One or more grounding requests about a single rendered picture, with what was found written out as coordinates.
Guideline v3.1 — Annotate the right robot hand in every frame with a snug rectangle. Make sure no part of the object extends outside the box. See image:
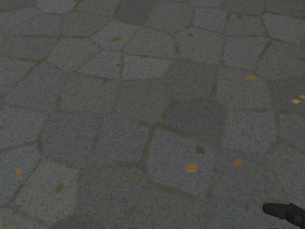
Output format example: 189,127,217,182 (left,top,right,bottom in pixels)
262,203,305,229

